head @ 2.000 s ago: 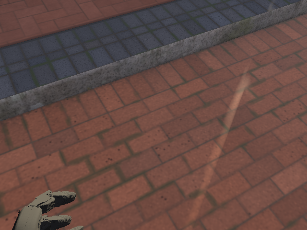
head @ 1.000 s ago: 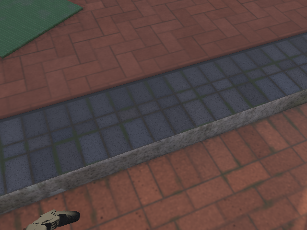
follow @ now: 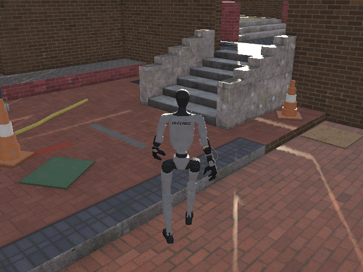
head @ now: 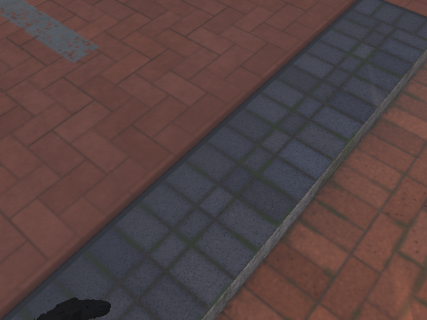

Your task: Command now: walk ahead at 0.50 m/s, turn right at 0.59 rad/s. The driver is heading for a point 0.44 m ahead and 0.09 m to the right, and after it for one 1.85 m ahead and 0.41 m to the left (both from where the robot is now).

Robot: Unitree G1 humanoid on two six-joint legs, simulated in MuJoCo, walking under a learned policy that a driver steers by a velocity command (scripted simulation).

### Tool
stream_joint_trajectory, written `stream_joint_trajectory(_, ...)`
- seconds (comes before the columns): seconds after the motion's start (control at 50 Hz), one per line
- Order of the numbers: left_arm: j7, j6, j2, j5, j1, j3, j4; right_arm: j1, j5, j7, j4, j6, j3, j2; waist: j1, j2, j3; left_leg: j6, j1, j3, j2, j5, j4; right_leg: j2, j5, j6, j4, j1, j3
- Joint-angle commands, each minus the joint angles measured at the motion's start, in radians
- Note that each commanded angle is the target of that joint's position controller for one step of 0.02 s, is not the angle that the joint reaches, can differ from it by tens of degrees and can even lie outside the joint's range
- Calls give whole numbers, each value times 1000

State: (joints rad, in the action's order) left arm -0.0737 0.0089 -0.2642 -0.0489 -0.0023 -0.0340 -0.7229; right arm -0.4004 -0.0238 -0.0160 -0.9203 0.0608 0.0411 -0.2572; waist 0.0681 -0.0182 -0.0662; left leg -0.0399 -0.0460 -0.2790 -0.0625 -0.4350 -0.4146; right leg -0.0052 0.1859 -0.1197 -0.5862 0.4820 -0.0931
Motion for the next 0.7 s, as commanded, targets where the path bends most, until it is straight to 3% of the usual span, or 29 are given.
stream_joint_trajectory(0.02,37,22,-182,-15,-376,-71,-55,3,-4,-6,81,-7,30,-160,-196,-24,275,70,271,34,-153,661,-617,58,83,-99,115,-549,171)
stream_joint_trajectory(0.04,50,13,-315,5,-342,-99,-30,-25,-8,12,157,-2,11,-57,-123,-276,339,7,695,88,42,-146,-939,329,-2,-238,185,-800,677)
stream_joint_trajectory(0.06,53,0,-299,31,-385,-103,-24,92,-15,10,162,0,30,-153,-193,-80,340,18,775,282,35,-91,-1004,330,-28,-244,266,-777,746)
stream_joint_trajectory(0.08,59,-3,-261,36,-326,-93,-33,125,2,13,172,9,27,-137,-155,-36,203,29,799,299,-16,30,-966,305,-75,-224,278,-659,599)
stream_joint_trajectory(0.1,60,0,-199,37,-277,-77,-32,116,5,11,158,16,22,-127,-112,4,114,30,750,291,-44,90,-884,251,-164,-189,301,-521,511)
stream_joint_trajectory(0.12,63,7,-171,40,-240,-69,-26,110,-7,9,151,9,23,-123,-78,7,81,26,695,297,-60,105,-831,202,-245,-164,315,-438,449)
stream_joint_trajectory(0.16,62,23,-139,43,-220,-55,-20,82,-27,17,148,-22,19,-107,-43,-17,97,5,618,290,-60,106,-822,152,-383,-154,327,-354,379)
stream_joint_trajectory(0.2,61,39,-155,44,-252,-59,-27,88,-28,21,159,-37,16,-81,-38,-20,114,-12,624,266,-41,115,-845,127,-449,-165,327,-327,355)
stream_joint_trajectory(0.22,62,42,-161,40,-277,-63,-27,117,-25,15,167,-41,15,-64,-54,-63,131,-12,700,249,-23,71,-1005,129,-404,-188,319,-349,391)
stream_joint_trajectory(0.28,74,44,-154,47,-389,-56,-54,288,-32,1,253,-45,7,-48,-101,-19,70,1,1071,274,-38,26,-1275,149,-123,-217,332,-435,510)
stream_joint_trajectory(0.3,79,43,-141,49,-428,-51,-73,338,-46,-2,285,-48,-4,-24,-106,3,51,10,1180,288,-38,-4,-1372,154,-106,-214,298,-455,541)
stream_joint_trajectory(0.32,83,48,-136,44,-466,-46,-83,367,-49,-6,308,-50,-11,-11,-114,3,47,20,1291,288,-30,-25,-1483,162,-110,-213,269,-496,568)
stream_joint_trajectory(0.34,88,53,-135,40,-512,-43,-99,414,-50,-3,340,-46,-23,-4,-124,28,43,29,1358,293,-25,-32,-1503,166,-122,-210,268,-525,587)
stream_joint_trajectory(0.36,95,56,-127,33,-558,-40,-119,462,-52,1,372,-45,-35,23,-136,7,43,38,1436,283,-8,-69,-1585,164,-142,-214,251,-555,605)
stream_joint_trajectory(0.42,108,73,-132,31,-601,-32,-155,566,-47,-1,466,-45,-60,28,-126,-7,0,62,1541,288,6,-111,-1529,157,-134,-178,277,-557,607)
stream_joint_trajectory(0.44,112,73,-134,31,-578,-29,-162,567,-39,-2,480,-46,-64,23,-107,-8,-20,65,1516,272,7,-102,-1435,149,-156,-154,306,-530,565)
stream_joint_trajectory(0.46,127,66,-126,37,-566,-26,-171,589,-43,-4,509,-48,-74,42,-100,5,-33,78,1451,289,-2,-108,-1364,180,-328,-130,354,-497,546)
stream_joint_trajectory(0.48,134,56,-133,47,-548,-27,-178,598,-40,-5,532,-52,-84,52,-93,-3,-19,82,1356,246,0,-106,-1238,171,-401,-117,417,-483,484)
stream_joint_trajectory(0.5,134,44,-107,56,-549,-20,-191,551,-48,-3,509,-59,-82,58,-88,3,29,100,1261,235,11,-47,-1203,136,-607,-86,400,-536,393)
stream_joint_trajectory(0.52,126,39,-136,60,-491,-24,-154,496,-20,3,507,-61,-94,62,-66,-29,27,123,1023,182,4,16,-946,145,-803,-74,447,-419,309)
stream_joint_trajectory(0.54,118,35,-124,71,-456,-23,-149,469,-10,4,484,-61,-92,64,-57,-54,45,147,759,145,45,66,-809,119,-1063,-46,433,-328,260)
stream_joint_trajectory(0.56,106,35,-140,65,-486,-26,-150,334,-11,5,410,-68,-70,52,-35,-114,142,163,592,59,126,31,-886,134,-1495,-45,300,-346,233)
stream_joint_trajectory(0.58,107,37,-159,68,-480,-35,-155,164,0,5,352,-65,-53,23,32,-139,219,181,477,106,145,42,-799,161,-1641,-26,143,-407,241)
stream_joint_trajectory(0.6,103,45,-185,82,-442,-51,-150,9,0,7,297,-55,-28,-29,114,-100,290,210,310,189,147,126,-606,136,-1625,10,-97,-412,204)
stream_joint_trajectory(0.62,88,54,-150,112,-458,-51,-116,-106,-14,-1,244,-43,13,-133,141,159,375,368,70,600,-75,434,-405,-25,-856,92,-539,-175,172)
stream_joint_trajectory(0.64,64,48,-144,56,-465,-56,-87,-32,3,-16,224,-72,24,-172,58,399,495,476,86,1131,-226,864,-105,-231,87,129,-861,-105,206)
stream_joint_trajectory(0.66,50,38,-101,8,-486,-45,-59,148,42,-14,245,-73,22,-126,-58,244,387,468,228,1140,-217,675,-109,-152,135,111,-987,-20,270)
stream_joint_trajectory(0.68,50,23,-85,-8,-416,-35,-37,233,37,-17,240,-70,15,-66,-84,86,235,426,369,1060,-184,396,-123,-110,143,99,-1002,52,235)
stream_joint_trajectory(0.7,61,6,-54,-13,-352,-24,-7,259,19,-23,219,-68,6,-15,-101,-15,94,364,510,944,-144,229,-123,-62,161,81,-944,114,215)
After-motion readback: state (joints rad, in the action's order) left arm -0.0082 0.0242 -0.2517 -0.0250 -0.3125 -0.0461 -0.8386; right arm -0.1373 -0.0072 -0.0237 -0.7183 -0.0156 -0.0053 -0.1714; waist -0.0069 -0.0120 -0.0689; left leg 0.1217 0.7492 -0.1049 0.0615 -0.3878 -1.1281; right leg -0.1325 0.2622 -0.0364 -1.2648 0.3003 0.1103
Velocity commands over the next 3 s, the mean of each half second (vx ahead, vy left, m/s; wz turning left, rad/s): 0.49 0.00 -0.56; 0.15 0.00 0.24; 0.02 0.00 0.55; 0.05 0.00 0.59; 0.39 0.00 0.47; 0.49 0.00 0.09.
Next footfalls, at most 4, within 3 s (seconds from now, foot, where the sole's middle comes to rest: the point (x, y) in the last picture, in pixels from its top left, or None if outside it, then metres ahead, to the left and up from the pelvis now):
0.60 left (215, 266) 0.54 0.00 -0.62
1.50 right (305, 194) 0.76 -0.30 -0.62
1.98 left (288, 306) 0.46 -0.22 -0.76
2.40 right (282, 166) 0.87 -0.25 -0.62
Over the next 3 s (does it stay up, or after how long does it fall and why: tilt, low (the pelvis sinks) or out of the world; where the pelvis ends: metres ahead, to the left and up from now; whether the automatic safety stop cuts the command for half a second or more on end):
stays up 0.95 -0.09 0.15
